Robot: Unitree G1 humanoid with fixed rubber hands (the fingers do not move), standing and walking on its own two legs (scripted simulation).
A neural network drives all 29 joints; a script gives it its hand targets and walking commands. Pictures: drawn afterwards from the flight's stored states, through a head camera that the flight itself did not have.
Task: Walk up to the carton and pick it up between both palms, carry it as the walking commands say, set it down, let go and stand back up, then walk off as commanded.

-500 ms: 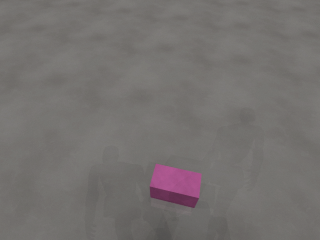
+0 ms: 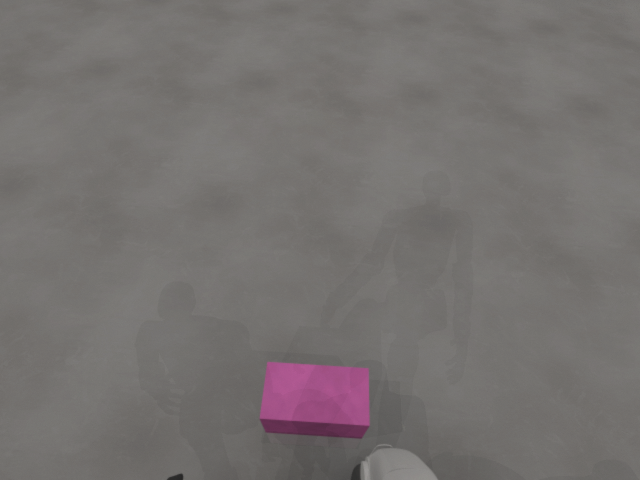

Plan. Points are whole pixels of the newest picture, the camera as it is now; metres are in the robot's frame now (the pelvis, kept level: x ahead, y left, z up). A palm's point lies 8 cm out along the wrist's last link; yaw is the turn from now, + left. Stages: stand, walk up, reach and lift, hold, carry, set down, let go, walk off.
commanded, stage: walk up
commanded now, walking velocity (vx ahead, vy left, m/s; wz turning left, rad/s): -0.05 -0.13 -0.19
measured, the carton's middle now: (315, 401) +0.37 -0.01 -0.68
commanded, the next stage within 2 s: none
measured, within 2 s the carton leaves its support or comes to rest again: neither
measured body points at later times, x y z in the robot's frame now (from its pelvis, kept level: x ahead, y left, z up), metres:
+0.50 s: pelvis +0.00 -0.04 +0.01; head +0.04 -0.05 +0.46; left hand +0.08 +0.21 -0.13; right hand +0.08 -0.30 -0.14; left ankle -0.05 +0.08 -0.68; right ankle +0.08 -0.13 -0.73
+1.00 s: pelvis -0.06 -0.03 +0.01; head -0.03 -0.02 +0.46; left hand +0.01 +0.22 -0.15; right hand -0.02 -0.26 -0.14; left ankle -0.06 +0.10 -0.73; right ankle -0.11 -0.17 -0.72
